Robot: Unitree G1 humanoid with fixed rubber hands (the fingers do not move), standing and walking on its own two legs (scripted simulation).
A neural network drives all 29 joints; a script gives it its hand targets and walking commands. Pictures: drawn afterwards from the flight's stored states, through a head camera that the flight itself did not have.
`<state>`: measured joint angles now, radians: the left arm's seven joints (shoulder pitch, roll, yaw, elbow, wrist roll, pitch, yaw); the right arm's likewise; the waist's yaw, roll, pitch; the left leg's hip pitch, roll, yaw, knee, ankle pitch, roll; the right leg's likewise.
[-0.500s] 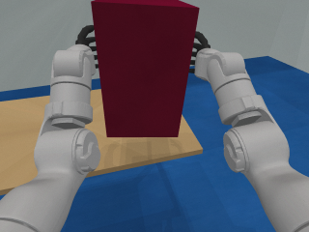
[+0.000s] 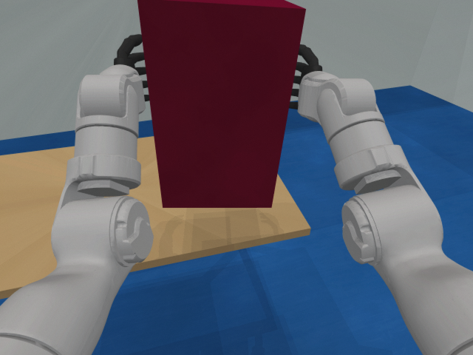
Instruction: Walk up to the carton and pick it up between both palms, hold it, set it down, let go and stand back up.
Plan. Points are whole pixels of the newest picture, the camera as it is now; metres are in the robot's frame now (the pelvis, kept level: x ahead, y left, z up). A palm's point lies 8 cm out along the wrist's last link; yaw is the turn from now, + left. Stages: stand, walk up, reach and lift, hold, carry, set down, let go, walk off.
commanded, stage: hold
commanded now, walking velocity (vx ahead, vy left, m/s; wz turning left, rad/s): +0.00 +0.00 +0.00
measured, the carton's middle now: (218, 92) +0.45 +0.00 +0.30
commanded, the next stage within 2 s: set down in 0.88 s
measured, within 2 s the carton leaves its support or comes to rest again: neither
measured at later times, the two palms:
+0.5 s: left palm (130, 88) +0.39 +0.13 +0.33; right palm (309, 94) +0.38 -0.14 +0.32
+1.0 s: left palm (128, 83) +0.39 +0.13 +0.34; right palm (309, 88) +0.38 -0.14 +0.32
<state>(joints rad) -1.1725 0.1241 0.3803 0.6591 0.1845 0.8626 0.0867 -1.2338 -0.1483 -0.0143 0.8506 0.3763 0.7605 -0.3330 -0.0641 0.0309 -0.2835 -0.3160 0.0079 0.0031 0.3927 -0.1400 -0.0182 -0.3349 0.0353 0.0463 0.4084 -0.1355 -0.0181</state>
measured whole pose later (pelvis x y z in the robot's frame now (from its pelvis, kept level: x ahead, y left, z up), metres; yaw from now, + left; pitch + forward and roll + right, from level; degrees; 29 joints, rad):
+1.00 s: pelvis +0.00 +0.00 +0.00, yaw +0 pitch +4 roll +0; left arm -1.18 0.12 0.39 0.68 0.19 0.83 0.09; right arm -1.25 -0.15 -0.01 0.90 0.38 0.73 -0.33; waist -0.06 0.03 -0.28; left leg -0.32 0.01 0.00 0.39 -0.14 -0.02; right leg -0.33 0.04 0.05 0.41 -0.14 -0.02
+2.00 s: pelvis +0.01 +0.00 +0.00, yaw +0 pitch +5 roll +0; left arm -1.18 0.09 0.43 0.81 0.19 0.57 0.14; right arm -1.27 -0.15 0.01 1.12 0.31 0.41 -0.23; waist -0.02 0.03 -0.21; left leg -0.32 0.01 0.00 0.39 -0.16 -0.01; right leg -0.33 0.04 0.05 0.41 -0.16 -0.02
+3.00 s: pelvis +0.03 +0.00 +0.00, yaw +0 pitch +6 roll +0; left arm -1.10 0.03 0.41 0.90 0.13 0.37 0.21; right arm -1.20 -0.14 -0.09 1.22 0.16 0.23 -0.15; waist 0.06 0.03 -0.14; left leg -0.32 0.01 0.00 0.39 -0.17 -0.01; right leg -0.33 0.04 0.05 0.41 -0.17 -0.02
